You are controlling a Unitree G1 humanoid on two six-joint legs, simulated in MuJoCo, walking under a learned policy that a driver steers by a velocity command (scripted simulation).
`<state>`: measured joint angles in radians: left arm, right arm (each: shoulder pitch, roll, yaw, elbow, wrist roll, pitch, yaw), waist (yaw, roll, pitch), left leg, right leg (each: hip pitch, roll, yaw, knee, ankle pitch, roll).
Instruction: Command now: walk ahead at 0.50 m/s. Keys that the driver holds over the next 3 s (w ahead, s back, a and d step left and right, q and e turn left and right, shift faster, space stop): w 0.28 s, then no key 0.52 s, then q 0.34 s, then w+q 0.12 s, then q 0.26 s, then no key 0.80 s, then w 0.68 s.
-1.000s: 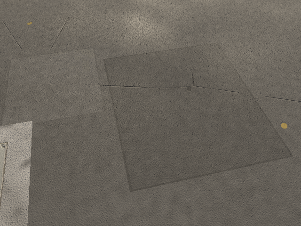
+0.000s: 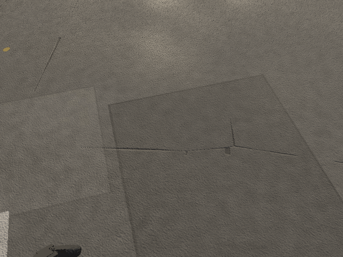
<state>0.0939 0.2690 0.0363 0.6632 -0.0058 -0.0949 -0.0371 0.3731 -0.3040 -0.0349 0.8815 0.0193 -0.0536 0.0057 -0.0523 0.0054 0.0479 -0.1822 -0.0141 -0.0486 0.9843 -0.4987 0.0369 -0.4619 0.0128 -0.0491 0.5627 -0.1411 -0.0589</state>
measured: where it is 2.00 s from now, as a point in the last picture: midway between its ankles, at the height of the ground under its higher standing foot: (160, 253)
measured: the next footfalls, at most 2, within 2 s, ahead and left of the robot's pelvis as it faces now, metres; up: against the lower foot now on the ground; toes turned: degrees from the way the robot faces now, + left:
left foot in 0.44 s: +0.42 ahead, +0.14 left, +0.00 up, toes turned +1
right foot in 0.80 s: +0.39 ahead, -0.10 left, +0.00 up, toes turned +0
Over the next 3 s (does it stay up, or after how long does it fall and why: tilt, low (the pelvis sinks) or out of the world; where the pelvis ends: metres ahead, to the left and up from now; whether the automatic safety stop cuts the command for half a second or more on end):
stays up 0.68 0.14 0.01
